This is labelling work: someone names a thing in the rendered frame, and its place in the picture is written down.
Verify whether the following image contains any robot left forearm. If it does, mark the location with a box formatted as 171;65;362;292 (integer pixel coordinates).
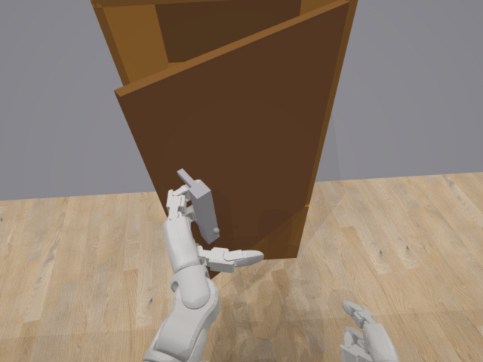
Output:
143;265;220;362

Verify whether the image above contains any left robot hand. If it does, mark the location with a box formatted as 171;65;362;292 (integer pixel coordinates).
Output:
163;179;264;274

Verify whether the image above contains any right robot hand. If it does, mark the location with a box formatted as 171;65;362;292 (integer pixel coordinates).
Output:
340;300;399;362

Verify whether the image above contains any handle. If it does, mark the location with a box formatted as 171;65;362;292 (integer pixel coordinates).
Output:
177;168;220;244

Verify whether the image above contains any cupboard door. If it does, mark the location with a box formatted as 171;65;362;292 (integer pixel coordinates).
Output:
114;0;350;279

